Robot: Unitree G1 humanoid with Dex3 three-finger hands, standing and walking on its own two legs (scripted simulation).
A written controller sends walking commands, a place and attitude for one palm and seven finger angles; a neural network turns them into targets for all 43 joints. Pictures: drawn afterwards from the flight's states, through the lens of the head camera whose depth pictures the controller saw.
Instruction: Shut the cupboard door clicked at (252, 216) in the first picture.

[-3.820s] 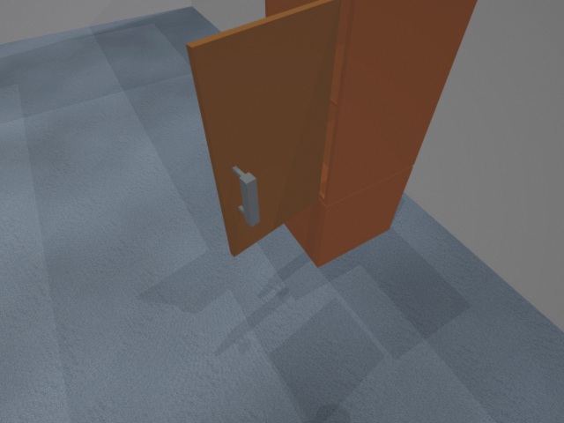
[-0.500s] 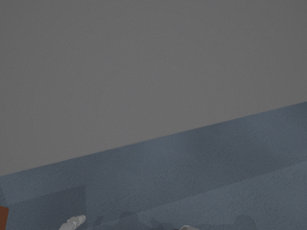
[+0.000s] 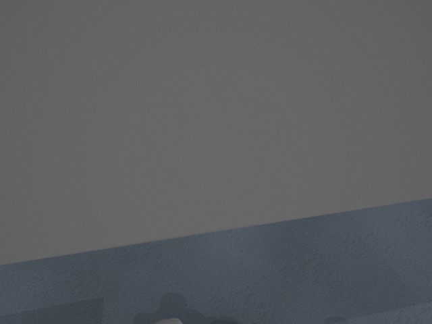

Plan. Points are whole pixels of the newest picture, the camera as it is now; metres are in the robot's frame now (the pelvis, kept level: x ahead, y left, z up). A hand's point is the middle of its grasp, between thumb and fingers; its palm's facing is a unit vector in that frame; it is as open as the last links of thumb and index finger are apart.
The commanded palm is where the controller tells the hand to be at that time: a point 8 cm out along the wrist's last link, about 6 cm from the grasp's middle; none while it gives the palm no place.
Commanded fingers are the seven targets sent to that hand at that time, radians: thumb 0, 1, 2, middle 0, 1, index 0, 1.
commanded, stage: turn to face it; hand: left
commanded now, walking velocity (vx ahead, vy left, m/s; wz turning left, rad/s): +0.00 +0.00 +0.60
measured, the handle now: out of the picture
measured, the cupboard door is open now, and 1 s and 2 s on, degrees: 100 100 100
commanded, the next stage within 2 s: none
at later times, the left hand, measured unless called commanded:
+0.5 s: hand out of the picture +0.07 +0.19 -0.18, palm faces +0.34 -0.90 -0.26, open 7.3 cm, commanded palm none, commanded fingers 0.00 0.90 0.90 -0.20 -0.30 -0.20 -0.30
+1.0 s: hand out of the picture +0.09 +0.11 -0.16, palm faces +0.61 -0.76 -0.23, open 7.3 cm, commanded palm none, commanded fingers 0.00 0.90 0.90 -0.20 -0.30 -0.20 -0.30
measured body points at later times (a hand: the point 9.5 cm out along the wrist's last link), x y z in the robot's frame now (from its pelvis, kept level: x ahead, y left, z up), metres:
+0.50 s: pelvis +0.09 -0.03 -0.01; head +0.15 +0.00 +0.44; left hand +0.06 +0.23 -0.16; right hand +0.30 -0.24 -0.13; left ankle +0.07 +0.08 -0.73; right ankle +0.05 -0.16 -0.67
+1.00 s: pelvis +0.16 -0.08 +0.01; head +0.21 -0.03 +0.45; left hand +0.06 +0.15 -0.14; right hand +0.41 -0.21 -0.13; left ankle +0.09 +0.01 -0.70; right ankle +0.20 -0.18 -0.73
